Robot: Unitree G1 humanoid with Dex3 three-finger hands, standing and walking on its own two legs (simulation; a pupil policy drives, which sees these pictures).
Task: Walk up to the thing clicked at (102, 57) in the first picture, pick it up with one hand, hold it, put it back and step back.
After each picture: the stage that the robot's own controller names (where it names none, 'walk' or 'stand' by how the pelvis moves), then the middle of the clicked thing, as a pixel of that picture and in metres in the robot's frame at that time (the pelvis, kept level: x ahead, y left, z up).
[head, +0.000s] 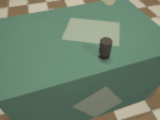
stand; (105, 49) +0.67 -0.09 -0.10
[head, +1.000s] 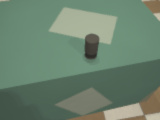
sink last; (91, 47) +0.59 -0.01 -0.07
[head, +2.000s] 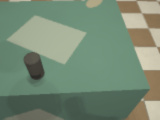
rise first; (34, 66) +0.47 +0.24 -0.07
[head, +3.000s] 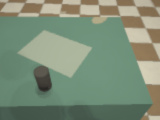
stand; (43, 79) +0.46 +0.21 -0.10
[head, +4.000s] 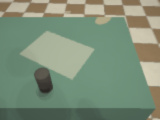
stand; (44, 81) +0.45 +0.21 -0.11
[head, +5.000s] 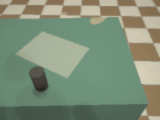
stand; (39, 79) +0.46 +0.24 -0.11
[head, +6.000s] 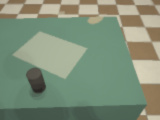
stand; (36, 81) +0.45 +0.25 -0.11
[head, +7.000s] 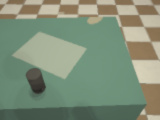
stand; (36, 81) +0.45 +0.25 -0.11
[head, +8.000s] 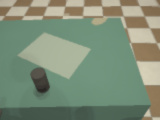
rise first; (40, 80) +0.45 +0.25 -0.10
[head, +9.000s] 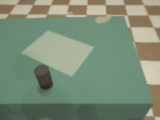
go down; (44, 77) +0.46 +0.24 -0.10
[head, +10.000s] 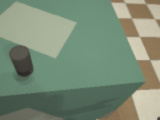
go down; (22, 61) +0.46 +0.22 -0.04
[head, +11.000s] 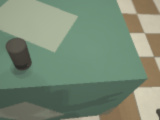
close in; (19, 55) +0.47 +0.23 -0.02
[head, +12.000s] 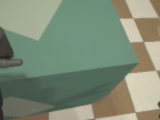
close; out of the picture +0.48 +0.24 +0.01
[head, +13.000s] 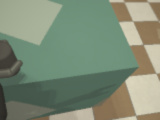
lift; (5, 60) +0.43 +0.22 +0.01
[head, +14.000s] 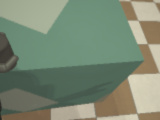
lift; (1, 53) +0.44 +0.24 +0.02
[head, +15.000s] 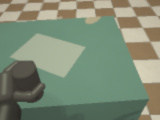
hold; (28, 82) +0.31 +0.18 +0.12
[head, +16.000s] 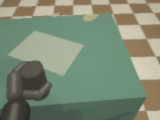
hold; (36, 81) +0.33 +0.17 +0.09
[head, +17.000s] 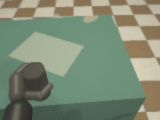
crouch; (37, 82) +0.33 +0.17 +0.08
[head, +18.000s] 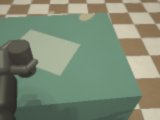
crouch; (23, 59) +0.40 +0.21 +0.11
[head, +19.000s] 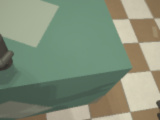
lower; out of the picture +0.46 +0.24 -0.01
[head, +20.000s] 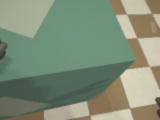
lower; out of the picture +0.48 +0.25 +0.02
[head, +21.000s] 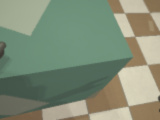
lower; out of the picture +0.48 +0.24 +0.02
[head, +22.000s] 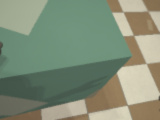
lower; out of the picture +0.49 +0.25 +0.02
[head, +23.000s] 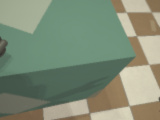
loosen; out of the picture +0.49 +0.24 +0.02
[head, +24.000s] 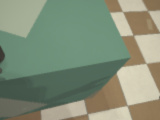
withdraw; out of the picture +0.47 +0.24 +0.02
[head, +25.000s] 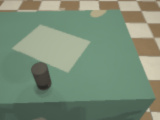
sink last; (42, 76) +0.44 +0.21 -0.06
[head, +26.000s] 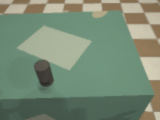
stand; (44, 73) +0.47 +0.22 -0.06
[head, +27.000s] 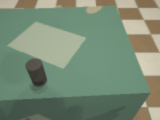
stand; (37, 73) +0.45 +0.23 -0.05
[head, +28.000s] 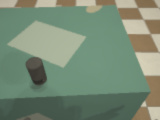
stand; (37, 71) +0.46 +0.23 -0.04
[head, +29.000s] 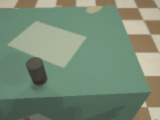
stand; (37, 72) +0.46 +0.23 -0.04
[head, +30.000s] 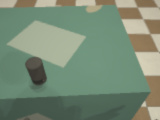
stand; (36, 71) +0.46 +0.23 -0.04
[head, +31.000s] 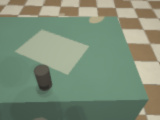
stand; (43, 78) +0.46 +0.21 -0.09
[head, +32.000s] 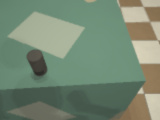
walk; (37, 63) +0.49 +0.23 -0.08
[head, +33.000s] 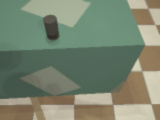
walk; (51, 28) +0.68 +0.19 -0.08
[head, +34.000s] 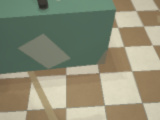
walk; out of the picture +0.99 +0.31 -0.07
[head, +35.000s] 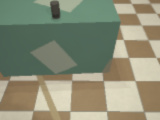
stand; (55, 9) +1.08 +0.25 -0.10
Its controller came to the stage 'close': yes
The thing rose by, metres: 0.21
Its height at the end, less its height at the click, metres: +0.00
